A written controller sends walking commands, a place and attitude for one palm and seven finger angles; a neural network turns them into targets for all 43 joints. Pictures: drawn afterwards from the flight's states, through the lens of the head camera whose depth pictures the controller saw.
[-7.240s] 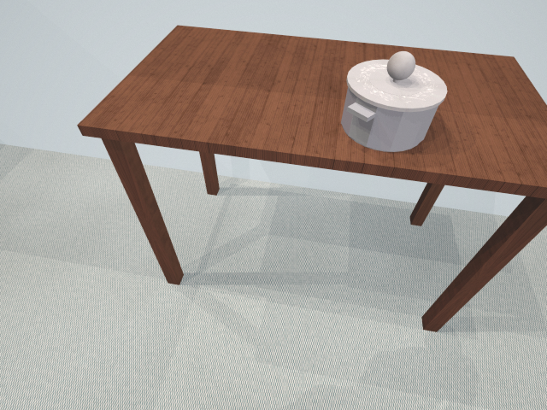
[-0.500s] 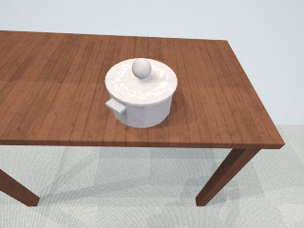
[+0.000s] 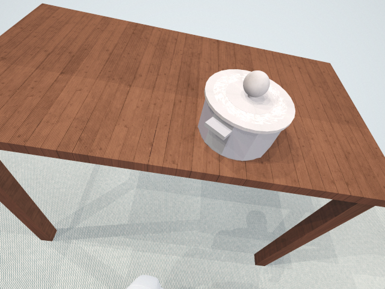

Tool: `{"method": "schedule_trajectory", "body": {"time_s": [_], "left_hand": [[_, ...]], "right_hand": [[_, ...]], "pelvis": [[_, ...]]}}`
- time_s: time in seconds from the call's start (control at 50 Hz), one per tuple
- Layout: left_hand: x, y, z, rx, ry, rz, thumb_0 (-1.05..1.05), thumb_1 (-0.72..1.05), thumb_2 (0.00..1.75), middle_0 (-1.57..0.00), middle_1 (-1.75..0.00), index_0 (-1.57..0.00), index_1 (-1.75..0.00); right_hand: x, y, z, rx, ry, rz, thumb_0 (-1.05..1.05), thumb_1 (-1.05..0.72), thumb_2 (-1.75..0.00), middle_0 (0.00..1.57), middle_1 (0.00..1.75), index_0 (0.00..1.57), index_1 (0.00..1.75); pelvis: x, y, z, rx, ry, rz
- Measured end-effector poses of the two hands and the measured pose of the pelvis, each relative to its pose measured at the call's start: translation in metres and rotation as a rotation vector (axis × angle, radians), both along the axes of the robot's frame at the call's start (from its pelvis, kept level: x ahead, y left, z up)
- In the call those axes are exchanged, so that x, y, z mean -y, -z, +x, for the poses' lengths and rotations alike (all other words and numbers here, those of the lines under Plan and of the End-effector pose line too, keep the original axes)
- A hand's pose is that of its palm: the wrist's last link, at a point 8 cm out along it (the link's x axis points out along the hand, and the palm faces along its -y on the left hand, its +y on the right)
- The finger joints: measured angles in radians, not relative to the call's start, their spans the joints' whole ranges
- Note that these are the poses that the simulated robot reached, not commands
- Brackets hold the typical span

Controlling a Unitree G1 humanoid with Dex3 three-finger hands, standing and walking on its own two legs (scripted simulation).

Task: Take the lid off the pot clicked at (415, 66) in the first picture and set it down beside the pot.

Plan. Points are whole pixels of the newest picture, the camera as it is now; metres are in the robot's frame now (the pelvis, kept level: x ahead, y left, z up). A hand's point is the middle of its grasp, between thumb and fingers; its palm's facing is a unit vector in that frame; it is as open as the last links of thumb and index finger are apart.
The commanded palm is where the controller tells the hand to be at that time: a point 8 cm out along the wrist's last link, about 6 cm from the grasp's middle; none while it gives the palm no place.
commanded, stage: come to a stop and stand still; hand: left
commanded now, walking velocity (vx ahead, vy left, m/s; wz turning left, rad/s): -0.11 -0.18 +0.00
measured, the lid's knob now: (256, 84) +0.49 -0.05 +0.19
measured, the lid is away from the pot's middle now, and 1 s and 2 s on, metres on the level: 0.00 0.00 0.00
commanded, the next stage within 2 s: look again from close up in 0.48 s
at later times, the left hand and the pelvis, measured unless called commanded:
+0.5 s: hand (75, 284) +0.13 +0.24 -0.14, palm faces -0.10 -0.98 -0.15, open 7.4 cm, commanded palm none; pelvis -0.01 +0.07 +0.04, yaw -1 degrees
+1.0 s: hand out of the picture +0.05 +0.20 -0.15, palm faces -0.01 -0.98 -0.21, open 7.3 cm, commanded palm none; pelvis +0.02 +0.02 +0.02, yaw -2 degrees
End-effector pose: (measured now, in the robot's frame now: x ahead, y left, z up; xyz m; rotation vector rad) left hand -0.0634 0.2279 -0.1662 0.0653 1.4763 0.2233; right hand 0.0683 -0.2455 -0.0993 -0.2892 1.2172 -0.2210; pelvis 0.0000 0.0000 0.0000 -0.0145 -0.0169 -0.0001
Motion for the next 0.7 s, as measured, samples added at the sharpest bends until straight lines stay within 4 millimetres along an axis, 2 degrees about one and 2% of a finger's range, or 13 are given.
{"method": "schedule_trajectory", "body": {"time_s": [0.04,0.1,0.14,0.2,0.28,0.38,0.5,0.62,0.7], "left_hand": [[-0.021,0.016,0.007,-0.007,0.038,-0.008,0.01,0.91,0.90,-0.20,-0.30,-0.20,-0.30],[-0.051,0.027,0.031,0.027,0.052,0.015,0.01,0.91,0.90,-0.20,-0.30,-0.20,-0.30],[-0.066,0.020,0.054,0.088,0.041,0.036,0.01,0.91,0.90,-0.20,-0.30,-0.20,-0.30],[-0.081,0.002,0.091,0.201,0.048,0.046,0.01,0.91,0.90,-0.20,-0.30,-0.20,-0.30],[-0.090,-0.025,0.129,0.282,0.111,0.037,0.01,0.91,0.90,-0.20,-0.30,-0.19,-0.30],[-0.086,-0.046,0.164,0.312,0.201,0.011,0.01,0.91,0.90,-0.20,-0.30,-0.19,-0.30],[-0.067,-0.053,0.188,0.323,0.259,-0.032,0.01,0.91,0.90,-0.20,-0.30,-0.19,-0.30],[-0.037,-0.052,0.194,0.310,0.272,-0.058,0.01,0.91,0.90,-0.20,-0.30,-0.20,-0.30],[-0.022,-0.044,0.183,0.284,0.255,-0.041,0.01,0.91,0.90,-0.20,-0.30,-0.20,-0.30]], "right_hand": [[-0.015,0.011,0.013,0.100,-0.022,-0.006,0.01,-0.91,-0.90,0.20,0.30,0.20,0.30],[-0.049,0.025,0.008,0.103,-0.022,0.021,0.00,-0.91,-0.90,0.19,0.30,0.20,0.30],[-0.068,0.024,0.000,0.070,-0.017,0.032,0.00,-0.93,-0.90,0.20,0.30,0.20,0.30],[-0.077,0.014,-0.008,0.031,-0.022,0.025,-0.01,-0.98,-0.90,0.20,0.30,0.21,0.30],[-0.084,-0.002,-0.021,0.013,0.005,0.030,0.00,-0.96,-0.90,0.20,0.30,0.21,0.30],[-0.086,-0.013,-0.051,-0.032,0.069,0.029,0.00,-0.93,-0.90,0.20,0.30,0.21,0.30],[-0.087,-0.017,-0.107,-0.176,0.142,0.043,0.00,-0.92,-0.90,0.20,0.30,0.21,0.30],[-0.090,-0.013,-0.156,-0.315,0.211,0.095,0.00,-0.91,-0.90,0.20,0.30,0.21,0.30],[-0.089,0.001,-0.169,-0.369,0.244,0.141,0.01,-0.91,-0.90,0.20,0.30,0.21,0.30]], "pelvis": [[-0.020,0.018,-0.001,0.002,-0.003,-0.008],[-0.036,0.026,-0.004,0.028,0.010,0.018],[-0.043,0.019,-0.002,0.024,-0.002,0.010],[-0.052,0.006,-0.003,0.008,-0.001,0.008],[-0.063,-0.012,-0.005,-0.018,0.019,-0.001],[-0.073,-0.027,-0.009,-0.043,0.029,-0.026],[-0.074,-0.035,-0.011,-0.057,0.024,-0.041],[-0.061,-0.034,-0.005,-0.058,0.013,-0.025],[-0.048,-0.025,0.001,-0.042,0.029,0.002]]}}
